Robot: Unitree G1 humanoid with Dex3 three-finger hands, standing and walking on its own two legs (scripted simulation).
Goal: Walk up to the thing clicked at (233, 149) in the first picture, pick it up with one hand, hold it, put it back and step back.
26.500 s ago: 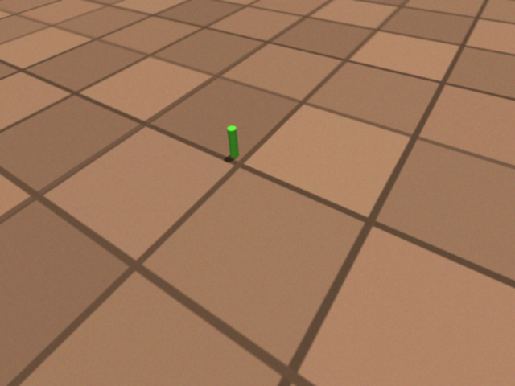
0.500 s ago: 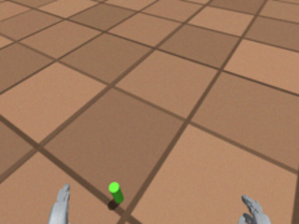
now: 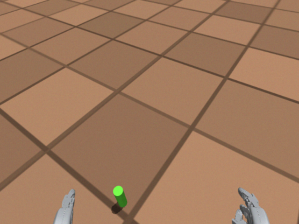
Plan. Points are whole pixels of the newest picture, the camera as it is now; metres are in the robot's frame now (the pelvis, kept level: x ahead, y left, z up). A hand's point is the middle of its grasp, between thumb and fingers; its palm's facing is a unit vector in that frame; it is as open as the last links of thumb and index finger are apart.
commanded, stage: home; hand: left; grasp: from the side
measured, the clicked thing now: (120, 197) +0.42 +0.21 -0.62
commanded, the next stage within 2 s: stand in 1.28 s
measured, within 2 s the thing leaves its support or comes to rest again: neither
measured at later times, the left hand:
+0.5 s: hand out of the picture +0.17 +0.17 -0.05, palm faces +0.10 -0.95 -0.29, open 17.6 cm
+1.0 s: hand out of the picture +0.16 +0.17 -0.05, palm faces +0.11 -0.95 -0.28, open 17.6 cm
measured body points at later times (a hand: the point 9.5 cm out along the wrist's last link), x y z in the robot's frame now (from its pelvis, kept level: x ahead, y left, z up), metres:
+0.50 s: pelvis +0.00 -0.01 +0.00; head +0.01 -0.01 +0.45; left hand +0.16 +0.22 -0.03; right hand +0.16 -0.25 -0.07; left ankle +0.01 +0.13 -0.68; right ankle +0.00 -0.14 -0.68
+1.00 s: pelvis -0.01 -0.01 +0.00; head +0.01 -0.01 +0.45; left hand +0.15 +0.22 -0.03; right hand +0.16 -0.25 -0.07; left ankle +0.01 +0.13 -0.68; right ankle +0.00 -0.14 -0.68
